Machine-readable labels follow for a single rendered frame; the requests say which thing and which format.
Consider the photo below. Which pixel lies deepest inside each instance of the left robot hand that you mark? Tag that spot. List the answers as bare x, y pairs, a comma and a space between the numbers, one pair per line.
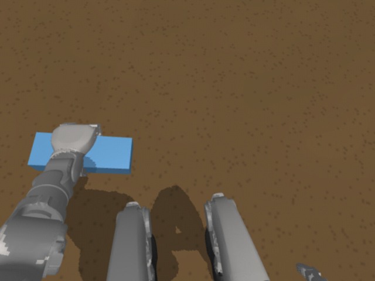
77, 137

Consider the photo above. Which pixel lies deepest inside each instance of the carton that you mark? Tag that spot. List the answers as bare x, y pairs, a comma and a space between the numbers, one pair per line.
108, 154

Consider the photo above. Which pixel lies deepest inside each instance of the right robot foot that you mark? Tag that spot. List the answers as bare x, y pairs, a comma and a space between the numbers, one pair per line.
217, 276

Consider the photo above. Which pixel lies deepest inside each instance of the left robot arm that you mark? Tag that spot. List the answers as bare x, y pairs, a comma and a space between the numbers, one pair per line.
32, 240

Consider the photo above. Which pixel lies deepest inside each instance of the right robot hand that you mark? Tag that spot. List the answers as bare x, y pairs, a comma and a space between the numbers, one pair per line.
310, 273

